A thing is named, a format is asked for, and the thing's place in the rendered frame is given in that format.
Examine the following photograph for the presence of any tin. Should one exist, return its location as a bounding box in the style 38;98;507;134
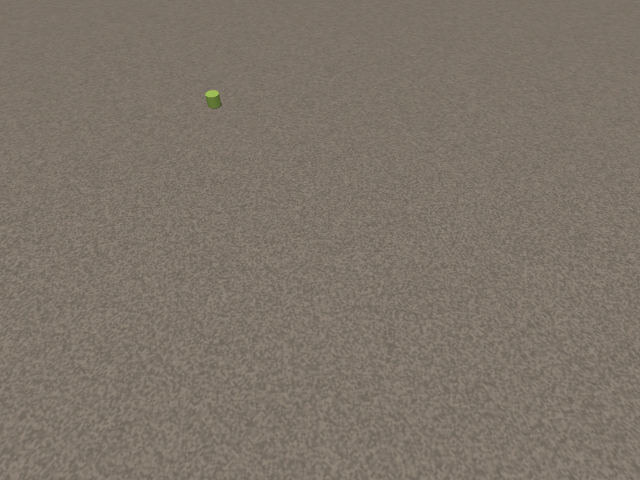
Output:
205;90;221;108

